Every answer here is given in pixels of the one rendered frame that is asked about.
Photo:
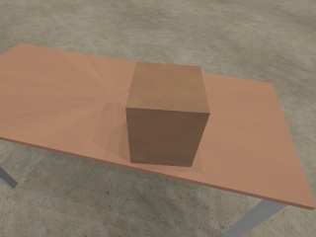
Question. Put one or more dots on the table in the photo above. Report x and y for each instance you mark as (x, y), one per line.
(73, 103)

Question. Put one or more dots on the carton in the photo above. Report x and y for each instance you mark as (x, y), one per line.
(166, 113)

